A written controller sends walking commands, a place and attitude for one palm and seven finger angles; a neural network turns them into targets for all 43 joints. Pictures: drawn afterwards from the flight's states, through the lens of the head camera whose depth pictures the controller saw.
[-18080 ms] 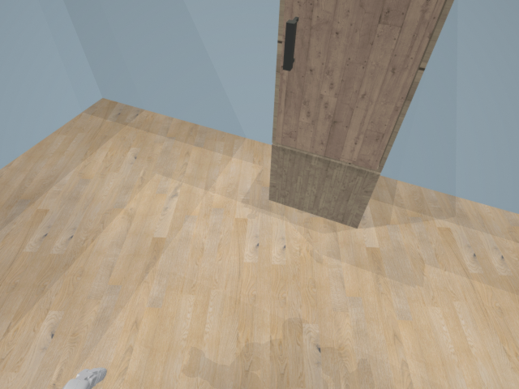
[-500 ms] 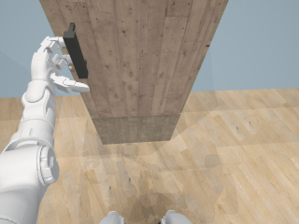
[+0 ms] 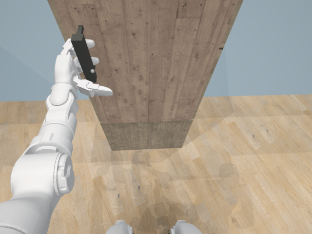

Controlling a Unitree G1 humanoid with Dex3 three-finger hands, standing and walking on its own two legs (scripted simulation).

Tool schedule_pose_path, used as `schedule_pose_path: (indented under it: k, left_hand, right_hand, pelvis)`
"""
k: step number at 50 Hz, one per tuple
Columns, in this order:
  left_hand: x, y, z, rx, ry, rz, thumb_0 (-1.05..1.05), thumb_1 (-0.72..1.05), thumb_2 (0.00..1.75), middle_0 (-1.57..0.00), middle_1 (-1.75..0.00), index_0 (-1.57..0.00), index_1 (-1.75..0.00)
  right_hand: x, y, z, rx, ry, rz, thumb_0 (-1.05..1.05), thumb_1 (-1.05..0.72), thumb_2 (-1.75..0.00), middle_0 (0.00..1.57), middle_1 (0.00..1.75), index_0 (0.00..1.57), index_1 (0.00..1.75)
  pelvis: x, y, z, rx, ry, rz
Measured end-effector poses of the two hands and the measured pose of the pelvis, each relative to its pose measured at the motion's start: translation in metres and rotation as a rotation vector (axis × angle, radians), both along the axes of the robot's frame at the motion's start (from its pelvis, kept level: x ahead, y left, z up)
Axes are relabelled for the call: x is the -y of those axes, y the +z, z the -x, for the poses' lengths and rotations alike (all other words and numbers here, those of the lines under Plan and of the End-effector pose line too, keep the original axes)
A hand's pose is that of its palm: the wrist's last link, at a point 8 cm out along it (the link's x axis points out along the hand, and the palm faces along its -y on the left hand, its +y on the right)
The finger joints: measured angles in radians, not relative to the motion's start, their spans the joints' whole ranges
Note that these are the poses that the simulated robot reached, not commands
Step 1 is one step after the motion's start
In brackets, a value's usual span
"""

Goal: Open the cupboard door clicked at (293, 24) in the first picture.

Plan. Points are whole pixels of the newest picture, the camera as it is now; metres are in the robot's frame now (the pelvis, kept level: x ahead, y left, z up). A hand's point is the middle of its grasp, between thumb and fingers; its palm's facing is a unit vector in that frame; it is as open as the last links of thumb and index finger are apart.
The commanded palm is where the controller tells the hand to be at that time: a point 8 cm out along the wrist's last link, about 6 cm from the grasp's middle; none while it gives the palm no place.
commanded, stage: slide the fingers in behind the handle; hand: left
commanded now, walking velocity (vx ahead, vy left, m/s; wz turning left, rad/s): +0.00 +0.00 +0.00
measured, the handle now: (86, 55) +0.56 +0.16 +0.10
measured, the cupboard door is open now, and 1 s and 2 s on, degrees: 1 2 25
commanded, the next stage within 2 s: close the thumb around the handle in 0.36 s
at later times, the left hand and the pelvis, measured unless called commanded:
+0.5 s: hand (92, 71) +0.50 +0.14 +0.11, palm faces +0.02 -1.00 -0.01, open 14.1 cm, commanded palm +0.48 +0.18 +0.11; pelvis +0.00 -0.01 +0.00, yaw +0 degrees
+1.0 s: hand (92, 72) +0.50 +0.14 +0.11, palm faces +0.02 -1.00 -0.01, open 7.0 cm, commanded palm +0.48 +0.17 +0.11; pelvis +0.00 +0.00 +0.00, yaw +0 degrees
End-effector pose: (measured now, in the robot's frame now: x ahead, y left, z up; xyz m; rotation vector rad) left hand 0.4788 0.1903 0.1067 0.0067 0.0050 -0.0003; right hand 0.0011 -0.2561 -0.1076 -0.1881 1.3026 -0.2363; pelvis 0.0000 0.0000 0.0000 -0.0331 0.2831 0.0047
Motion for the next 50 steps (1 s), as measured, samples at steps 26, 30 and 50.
schedule_pose_path:
  k: [26,30,50]
  left_hand:
    - [0.001,0.0,0.0,-0.003,0.015,-0.008,-0.01,-0.49,0.3,-0.28,-1.2,-0.26,-1.2]
    - [0.0,0.0,0.0,-0.002,0.016,-0.009,-0.01,-0.42,0.33,-0.28,-1.21,-0.26,-1.2]
    - [-0.001,-0.001,0.004,0.001,0.021,-0.007,0.0,0.54,0.74,-0.34,-1.29,-0.33,-1.31]
  right_hand:
    - [0.008,0.002,0.005,0.002,-0.014,0.007,0.0,-0.9,-0.9,0.2,0.3,0.2,0.3]
    - [0.007,0.002,0.0,0.008,-0.01,0.005,0.0,-0.9,-0.9,0.2,0.3,0.2,0.3]
    - [0.005,0.0,-0.015,0.035,0.006,-0.001,0.0,-0.9,-0.9,0.2,0.3,0.2,0.3]
  pelvis:
    - [0.005,0.001,0.0,-0.001,-0.006,-0.006]
    - [0.005,0.002,-0.002,0.0,-0.005,-0.006]
    - [0.004,0.002,-0.003,0.006,0.0,-0.006]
